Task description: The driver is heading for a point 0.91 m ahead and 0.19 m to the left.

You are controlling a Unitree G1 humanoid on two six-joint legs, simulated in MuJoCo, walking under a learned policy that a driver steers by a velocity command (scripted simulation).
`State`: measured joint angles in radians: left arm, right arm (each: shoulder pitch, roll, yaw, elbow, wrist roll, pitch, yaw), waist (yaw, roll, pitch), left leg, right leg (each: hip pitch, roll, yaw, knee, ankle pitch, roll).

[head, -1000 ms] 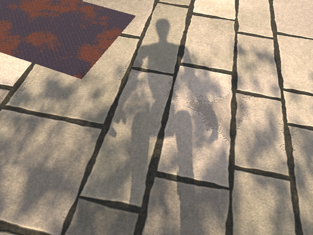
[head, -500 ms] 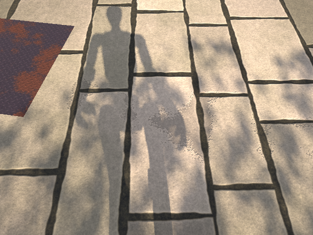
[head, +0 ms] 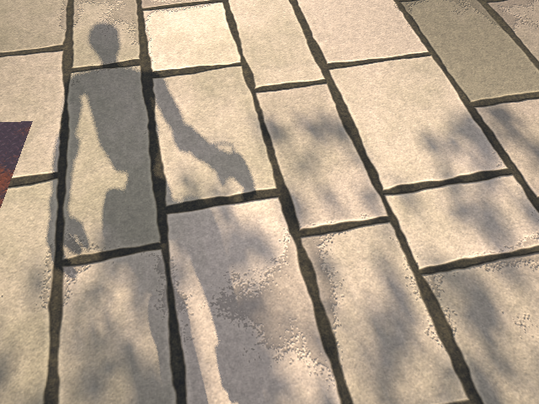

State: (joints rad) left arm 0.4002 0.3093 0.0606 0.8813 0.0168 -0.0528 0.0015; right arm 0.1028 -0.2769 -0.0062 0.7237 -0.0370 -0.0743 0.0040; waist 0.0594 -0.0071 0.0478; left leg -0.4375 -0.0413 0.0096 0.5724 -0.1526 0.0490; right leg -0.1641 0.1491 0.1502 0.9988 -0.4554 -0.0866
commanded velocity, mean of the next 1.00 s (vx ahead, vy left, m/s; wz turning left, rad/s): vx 0.50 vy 0.00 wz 0.40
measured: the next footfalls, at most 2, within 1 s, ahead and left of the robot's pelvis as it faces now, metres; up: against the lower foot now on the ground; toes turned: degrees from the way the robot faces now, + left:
right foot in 0.42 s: +0.37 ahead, -0.09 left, +0.00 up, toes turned +12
left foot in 0.94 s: +0.54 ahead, +0.21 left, +0.00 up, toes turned +32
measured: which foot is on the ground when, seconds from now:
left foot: down 0.00-0.42, up 0.44-0.92, down 0.94-1.00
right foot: up 0.00-0.40, down 0.42-0.94, up 0.96-1.00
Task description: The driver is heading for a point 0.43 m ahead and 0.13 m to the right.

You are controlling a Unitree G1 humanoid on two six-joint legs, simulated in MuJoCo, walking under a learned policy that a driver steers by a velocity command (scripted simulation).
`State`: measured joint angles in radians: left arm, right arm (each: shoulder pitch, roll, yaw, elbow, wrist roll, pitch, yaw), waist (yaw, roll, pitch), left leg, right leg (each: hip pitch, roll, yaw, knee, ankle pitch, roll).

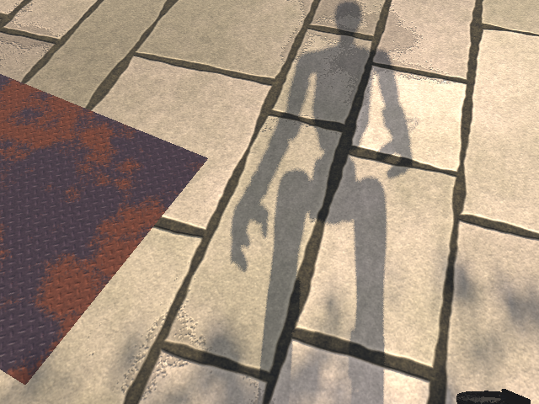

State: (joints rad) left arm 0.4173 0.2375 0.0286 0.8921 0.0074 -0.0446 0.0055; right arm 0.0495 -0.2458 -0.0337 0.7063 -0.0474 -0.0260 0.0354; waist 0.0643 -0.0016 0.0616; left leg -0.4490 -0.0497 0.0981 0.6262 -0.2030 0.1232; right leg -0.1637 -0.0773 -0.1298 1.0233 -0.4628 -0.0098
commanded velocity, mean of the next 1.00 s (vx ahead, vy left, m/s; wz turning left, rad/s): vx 0.33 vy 0.00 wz -0.22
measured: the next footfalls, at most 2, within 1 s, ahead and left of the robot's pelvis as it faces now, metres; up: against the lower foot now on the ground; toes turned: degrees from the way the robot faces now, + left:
right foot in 0.50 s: +0.39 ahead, -0.13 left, +0.00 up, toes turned -18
left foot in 0.98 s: +0.49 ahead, +0.03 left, +0.00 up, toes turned -16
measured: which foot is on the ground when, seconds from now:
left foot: down 0.00-0.52, up 0.54-0.96, down 0.98-1.00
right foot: up 0.00-0.48, down 0.50-1.00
